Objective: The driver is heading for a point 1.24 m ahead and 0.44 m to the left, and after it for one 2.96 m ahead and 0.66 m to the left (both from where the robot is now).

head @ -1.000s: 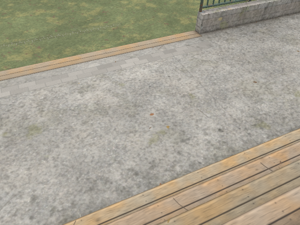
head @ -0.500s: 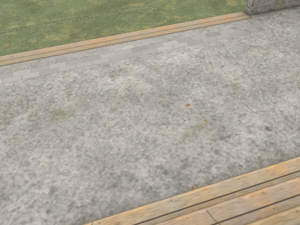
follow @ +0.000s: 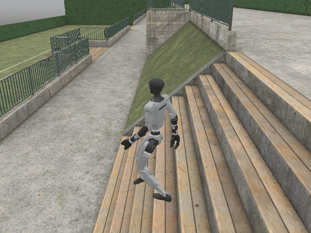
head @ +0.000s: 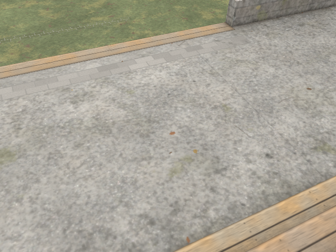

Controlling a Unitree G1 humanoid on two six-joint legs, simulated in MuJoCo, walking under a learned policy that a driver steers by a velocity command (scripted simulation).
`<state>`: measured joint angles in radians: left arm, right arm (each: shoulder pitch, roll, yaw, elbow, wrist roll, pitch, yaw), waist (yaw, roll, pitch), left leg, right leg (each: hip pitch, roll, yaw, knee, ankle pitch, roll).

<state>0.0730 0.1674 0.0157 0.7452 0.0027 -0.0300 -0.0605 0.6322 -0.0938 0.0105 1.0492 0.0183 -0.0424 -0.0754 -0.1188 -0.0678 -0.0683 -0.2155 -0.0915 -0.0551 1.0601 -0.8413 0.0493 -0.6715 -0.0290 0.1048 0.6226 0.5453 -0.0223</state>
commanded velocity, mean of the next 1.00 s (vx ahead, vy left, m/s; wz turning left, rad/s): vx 0.50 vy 0.00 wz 0.41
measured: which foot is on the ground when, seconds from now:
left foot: down 0.00-0.10, up 0.12-0.58, down 0.60-1.00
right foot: up 0.00-0.08, down 0.10-0.60, up 0.62-1.00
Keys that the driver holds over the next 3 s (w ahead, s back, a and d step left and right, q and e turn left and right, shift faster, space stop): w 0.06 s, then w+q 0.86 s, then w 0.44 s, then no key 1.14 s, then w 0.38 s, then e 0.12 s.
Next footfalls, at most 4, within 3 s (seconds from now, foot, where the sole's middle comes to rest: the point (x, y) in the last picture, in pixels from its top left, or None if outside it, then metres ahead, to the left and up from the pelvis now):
0.10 right None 0.19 -0.14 -0.89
0.60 left None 0.34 0.15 -1.09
1.06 right None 0.64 0.04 -1.30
1.54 left None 0.83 0.44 -1.50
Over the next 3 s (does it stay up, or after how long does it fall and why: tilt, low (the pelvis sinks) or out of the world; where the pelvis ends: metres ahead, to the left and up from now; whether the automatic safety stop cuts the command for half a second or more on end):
stays up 1.04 0.36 -0.72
